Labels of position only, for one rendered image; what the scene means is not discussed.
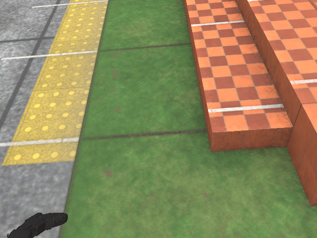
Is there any robot left hand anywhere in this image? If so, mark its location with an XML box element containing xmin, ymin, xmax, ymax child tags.
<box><xmin>7</xmin><ymin>212</ymin><xmax>68</xmax><ymax>238</ymax></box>

